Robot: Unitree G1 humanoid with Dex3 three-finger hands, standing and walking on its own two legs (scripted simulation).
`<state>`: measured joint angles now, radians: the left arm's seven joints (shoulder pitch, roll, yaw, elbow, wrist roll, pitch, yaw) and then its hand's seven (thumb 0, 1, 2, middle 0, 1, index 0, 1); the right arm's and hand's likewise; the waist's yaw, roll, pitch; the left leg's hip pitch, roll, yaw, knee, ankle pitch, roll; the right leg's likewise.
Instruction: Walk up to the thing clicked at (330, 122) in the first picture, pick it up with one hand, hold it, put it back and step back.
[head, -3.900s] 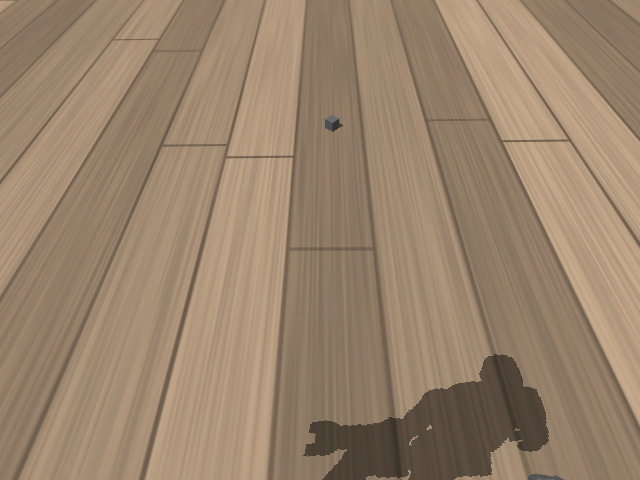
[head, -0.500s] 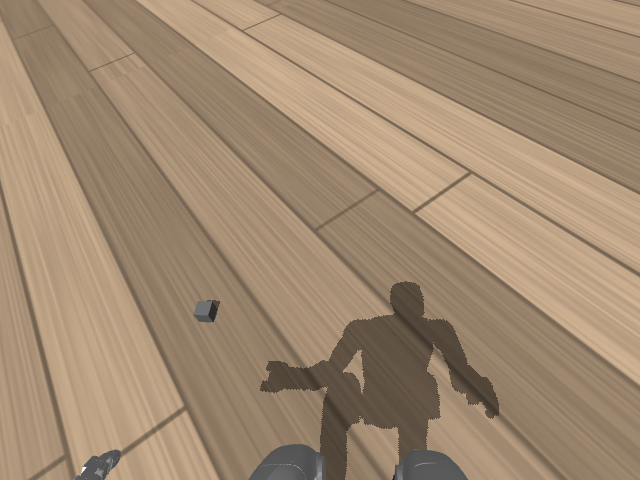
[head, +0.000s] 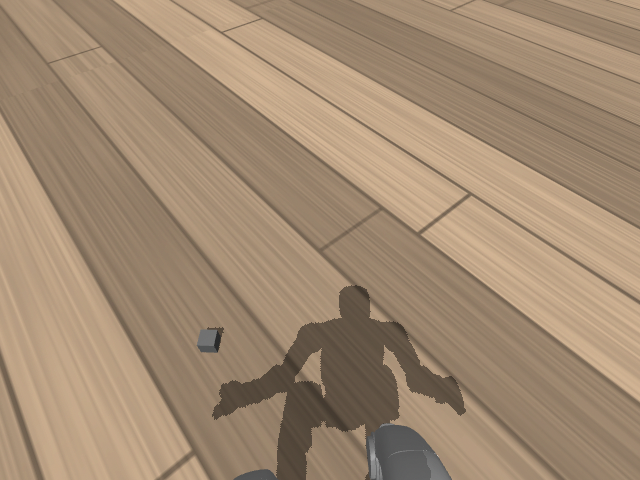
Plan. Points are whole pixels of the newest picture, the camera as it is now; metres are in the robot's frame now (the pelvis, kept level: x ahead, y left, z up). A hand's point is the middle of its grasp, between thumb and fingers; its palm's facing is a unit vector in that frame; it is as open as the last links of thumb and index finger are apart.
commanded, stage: walk up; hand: left
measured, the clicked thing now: (209, 341) +0.61 +0.35 -0.73
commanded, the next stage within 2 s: none
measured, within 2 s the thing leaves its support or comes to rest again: neither
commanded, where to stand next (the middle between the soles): +0.22 +0.15 m, yaw -3 degrees
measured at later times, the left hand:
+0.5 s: hand out of the picture +0.14 +0.45 -0.12, palm faces -0.04 -0.82 -0.57, open 7.4 cm
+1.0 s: hand (47, 389) +0.29 +0.45 -0.16, palm faces -0.14 -0.91 -0.39, open 7.4 cm
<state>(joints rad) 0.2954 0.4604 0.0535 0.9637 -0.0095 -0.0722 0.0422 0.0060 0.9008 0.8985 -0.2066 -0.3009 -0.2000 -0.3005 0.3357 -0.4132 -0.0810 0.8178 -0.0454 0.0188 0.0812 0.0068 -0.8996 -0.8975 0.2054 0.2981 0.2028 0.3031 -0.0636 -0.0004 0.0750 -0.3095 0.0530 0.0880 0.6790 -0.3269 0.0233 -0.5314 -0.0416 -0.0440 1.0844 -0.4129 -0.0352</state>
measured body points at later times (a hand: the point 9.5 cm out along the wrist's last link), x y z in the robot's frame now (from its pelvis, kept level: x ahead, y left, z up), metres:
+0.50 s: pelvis +0.10 +0.13 -0.01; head +0.12 +0.09 +0.43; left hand +0.14 +0.49 -0.08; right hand +0.19 -0.22 -0.13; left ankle +0.18 +0.32 -0.70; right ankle +0.12 -0.07 -0.72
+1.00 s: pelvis +0.15 +0.19 -0.02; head +0.21 +0.18 +0.42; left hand +0.30 +0.49 -0.14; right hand +0.18 -0.14 -0.14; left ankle +0.18 +0.33 -0.71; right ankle +0.16 +0.09 -0.72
